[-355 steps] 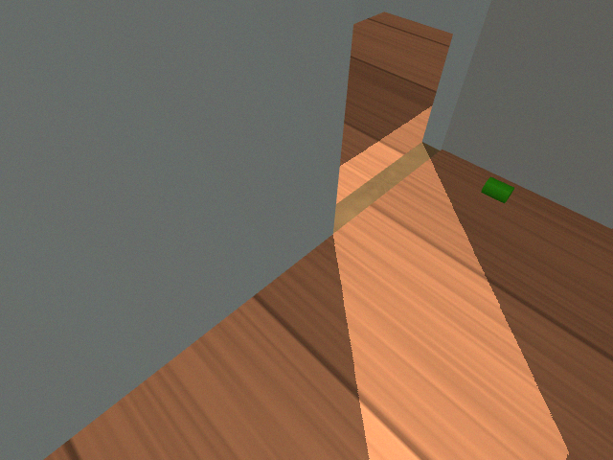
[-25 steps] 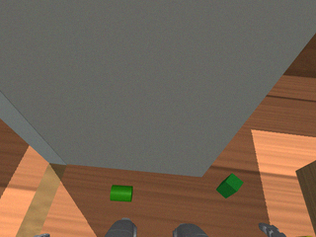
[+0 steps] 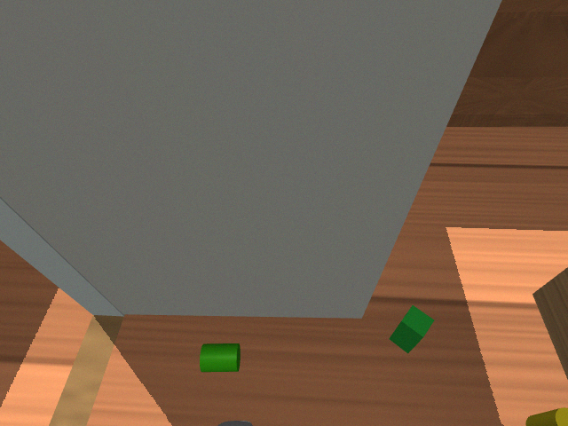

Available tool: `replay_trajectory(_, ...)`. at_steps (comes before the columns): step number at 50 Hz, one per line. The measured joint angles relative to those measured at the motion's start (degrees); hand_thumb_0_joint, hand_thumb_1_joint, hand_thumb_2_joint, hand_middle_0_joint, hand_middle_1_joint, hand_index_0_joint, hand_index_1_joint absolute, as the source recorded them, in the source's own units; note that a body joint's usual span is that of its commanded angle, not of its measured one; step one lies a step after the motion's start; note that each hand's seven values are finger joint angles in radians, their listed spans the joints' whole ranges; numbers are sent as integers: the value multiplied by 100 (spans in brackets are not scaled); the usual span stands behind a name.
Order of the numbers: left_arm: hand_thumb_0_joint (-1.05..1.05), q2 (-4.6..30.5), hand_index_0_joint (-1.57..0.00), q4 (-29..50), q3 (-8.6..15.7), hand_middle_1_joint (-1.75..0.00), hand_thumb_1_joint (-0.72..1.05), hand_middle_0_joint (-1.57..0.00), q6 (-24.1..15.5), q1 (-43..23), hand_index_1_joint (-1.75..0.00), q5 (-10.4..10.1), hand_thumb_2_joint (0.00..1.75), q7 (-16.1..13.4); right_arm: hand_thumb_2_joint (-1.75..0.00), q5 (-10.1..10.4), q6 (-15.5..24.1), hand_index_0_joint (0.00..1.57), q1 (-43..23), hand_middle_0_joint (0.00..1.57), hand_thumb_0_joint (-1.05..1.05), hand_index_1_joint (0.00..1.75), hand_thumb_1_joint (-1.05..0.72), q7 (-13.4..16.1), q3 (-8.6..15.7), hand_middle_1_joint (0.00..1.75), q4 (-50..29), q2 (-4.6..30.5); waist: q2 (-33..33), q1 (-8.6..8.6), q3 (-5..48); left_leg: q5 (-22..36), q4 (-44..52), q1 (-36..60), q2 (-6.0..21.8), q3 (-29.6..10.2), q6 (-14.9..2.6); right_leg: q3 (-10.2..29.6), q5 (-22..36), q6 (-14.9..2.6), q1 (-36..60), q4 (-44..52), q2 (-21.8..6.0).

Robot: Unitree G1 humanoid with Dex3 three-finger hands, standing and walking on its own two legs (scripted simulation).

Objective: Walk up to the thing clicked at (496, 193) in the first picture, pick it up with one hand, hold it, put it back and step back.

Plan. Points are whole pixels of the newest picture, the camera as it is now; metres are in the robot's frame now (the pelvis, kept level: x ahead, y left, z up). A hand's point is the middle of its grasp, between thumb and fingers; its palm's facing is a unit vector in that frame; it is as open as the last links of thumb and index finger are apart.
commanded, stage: walk up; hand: left
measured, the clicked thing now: (220, 357) +0.39 +0.25 -0.72
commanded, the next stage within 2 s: none
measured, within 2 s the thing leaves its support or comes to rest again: neither
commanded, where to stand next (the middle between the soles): +0.01 +0.00 m, yaw +2 degrees
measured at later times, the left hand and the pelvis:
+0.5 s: hand out of the picture +0.06 +0.26 -0.11, palm faces +0.05 -0.88 -0.48, open 7.3 cm; pelvis +0.00 -0.02 +0.01, yaw +3 degrees
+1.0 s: hand out of the picture +0.06 +0.27 -0.15, palm faces +0.10 -0.93 -0.35, open 7.3 cm; pelvis -0.01 +0.00 +0.00, yaw +5 degrees
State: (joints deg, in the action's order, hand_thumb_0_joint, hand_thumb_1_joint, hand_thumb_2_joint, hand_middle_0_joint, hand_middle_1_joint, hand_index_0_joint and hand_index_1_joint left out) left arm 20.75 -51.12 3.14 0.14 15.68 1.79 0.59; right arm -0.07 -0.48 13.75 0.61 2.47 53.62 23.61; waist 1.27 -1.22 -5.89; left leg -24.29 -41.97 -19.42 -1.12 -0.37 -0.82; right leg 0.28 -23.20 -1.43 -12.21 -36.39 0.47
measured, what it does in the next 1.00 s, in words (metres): steps on the spot: left foot, then right foot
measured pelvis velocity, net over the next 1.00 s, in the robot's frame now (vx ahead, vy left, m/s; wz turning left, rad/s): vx -0.01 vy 0.00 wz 0.09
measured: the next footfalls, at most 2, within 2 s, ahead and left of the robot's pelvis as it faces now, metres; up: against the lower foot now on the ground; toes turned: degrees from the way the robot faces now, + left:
left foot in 0.02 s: +0.05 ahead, +0.11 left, +0.00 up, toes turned +0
right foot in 0.30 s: +0.09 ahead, -0.13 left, +0.00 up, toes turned +4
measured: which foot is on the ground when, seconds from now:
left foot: up 0.00-0.00, down 0.02-0.34, up 0.36-0.62, down 0.64-1.00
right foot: down 0.00-0.06, up 0.08-0.28, down 0.30-1.00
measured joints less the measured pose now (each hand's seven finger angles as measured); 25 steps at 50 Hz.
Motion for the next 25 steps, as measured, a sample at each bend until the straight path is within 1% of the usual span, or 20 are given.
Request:
replay_trajectory(1, 0, 33, -21, 42, -8, -30, 91, -21, -17, -24, -30, -31, 89, 2, -89, -22, 27, 20, 29, 20, 0, 30, -91, -23, -13, 30, 16, -47, -33, 13, -9, 182, 425, 192, -23, 71, -35, -49, -52, 9, -26, -76, -18)
replay_trajectory(2, 0, 96, -21, 62, -15, -30, 91, -21, -23, -70, -30, -71, 89, -2, -89, -48, 63, 20, 18, 20, 0, 30, -91, -35, -20, 30, 43, -140, -172, 12, -66, 651, 710, 327, -113, 119, -75, -38, -128, 27, -46, -209, -108)
replay_trajectory(3, 0, 153, -21, 54, -17, -30, 91, -21, -20, -112, -30, -116, 89, -20, -89, -83, 99, 20, -11, 20, 0, 30, -91, -51, -32, 30, 47, -247, -358, -12, -133, 792, 847, 444, -221, 203, -91, 48, -149, 14, -101, -424, -216)
replay_trajectory(4, 0, 157, -21, 34, -24, -30, 91, -21, -9, -142, -30, -162, 89, -42, -89, -113, 139, 20, -10, 20, 0, 30, -91, -76, -45, 30, 2, -310, -424, -8, -150, 809, 906, 514, -250, 233, -100, 122, -175, 22, -214, -740, -205)
replay_trajectory(6, 0, 91, -21, -25, -85, -30, 91, -21, 13, -192, -30, -177, 89, -76, -89, -101, 209, 20, 64, 20, 0, 30, -91, -133, -61, 30, -115, -336, -289, 100, -71, 776, 921, 558, -143, 111, -156, 56, -713, 17, -467, -1380, -21)
replay_trajectory(7, 0, 72, -21, -38, -116, -30, 91, -20, 10, -214, -30, -170, 89, -70, -89, -90, 218, 20, 101, 21, 0, 30, -91, -154, -63, 30, -156, -338, -216, 141, -23, 786, 974, 600, -78, 48, -178, 13, -881, 6, -571, -1575, 38)
replay_trajectory(8, 0, 66, -21, -28, -132, -30, 91, -20, -8, -225, -30, -165, 89, -52, -89, -85, 211, 20, 126, 21, 0, 30, -91, -167, -70, 30, -186, -338, -172, 161, 19, 818, 1061, 659, -26, 14, -177, -8, -926, -4, -649, -1630, 51)
replay_trajectory(10, 0, 90, -21, 28, -136, -30, 91, -21, -71, -232, -30, -164, 89, -6, -89, -78, 201, 21, 145, 21, 0, 30, -90, -168, -98, 30, -235, -324, -152, 177, 95, 890, 1214, 738, 28, -5, -116, -20, -704, 3, -761, -1413, -34)
replay_trajectory(13, 0, 147, -21, 34, -114, -30, 91, -21, -171, -298, -30, -178, 89, 2, -89, -83, 148, 21, 82, 21, 0, 30, -90, -184, -114, 30, -282, -263, -141, 225, 111, 883, 1184, 739, 52, -44, 1, -20, -60, 72, -684, -546, -178)
replay_trajectory(15, 0, 186, -21, -5, -91, -30, 91, -21, -254, -328, -30, -173, 89, -61, -89, -68, 31, 21, -2, 21, 0, 30, -90, -210, -106, 30, -323, -206, -121, 210, 100, 714, 872, 628, 80, -41, 74, -48, 647, 104, -473, 205, -190)
replay_trajectory(16, 0, 170, -21, -53, -73, -30, 91, -21, -284, -358, -30, -161, 89, -112, -89, -55, -39, 21, -67, 21, 0, 30, -90, -218, -88, 30, -333, -161, -34, 198, 63, 588, 640, 556, 148, -66, 112, -80, 1003, 120, -434, 295, -127)
replay_trajectory(17, 0, 126, -21, -104, -70, -30, 91, -21, -298, -388, -30, -133, 89, -155, -89, -42, -114, 21, -128, 21, 0, 30, -90, -218, -59, 30, -333, -111, 110, 218, 37, 470, 402, 458, 216, -172, 56, -166, 1004, 110, -433, 241, -45)
replay_trajectory(18, 0, 90, -21, -135, -84, -30, 91, -21, -303, -399, -30, -99, 89, -184, -89, -46, -189, 20, -166, 21, 0, 30, -90, -208, -27, 30, -333, -82, 202, 236, 56, 193, 92, 306, 174, -339, 14, -241, 943, 95, -460, 190, -21)
replay_trajectory(20, 0, 53, -21, -149, -111, -30, 91, -21, -285, -420, -30, -50, 89, -213, -89, -78, -318, 20, -211, 20, 0, 30, -91, -210, 30, 30, -346, -45, 228, 169, 76, -264, -786, -42, -42, -497, -8, -247, 887, 50, -516, 159, -98)
replay_trajectory(22, 0, 10, -21, -125, -107, -30, 91, -21, -280, -416, -30, -46, 89, -243, -89, -79, -359, 20, -249, 20, 0, 30, -91, -238, 82, 30, -368, 34, 260, 97, 27, -312, -1494, -295, -184, -626, -10, -212, 952, 41, -520, 257, -182)
replay_trajectory(24, 0, -18, -21, -107, -96, -30, 91, -21, -283, -402, -30, -39, 89, -256, -89, -64, -346, 20, -229, 20, 0, 30, -91, -261, 140, 30, -386, 121, 335, 67, -8, -214, -1838, -437, -194, -752, 20, -229, 1034, 69, -523, 380, -246)
replay_trajectory(25, 0, -15, -21, -98, -85, -30, 91, -21, -282, -390, -30, -26, 89, -252, -89, -59, -337, 20, -199, 20, 0, 30, -91, -270, 159, 30, -382, 153, 360, 48, -17, -167, -1834, -439, -152, -772, 43, -237, 1055, 81, -531, 411, -276)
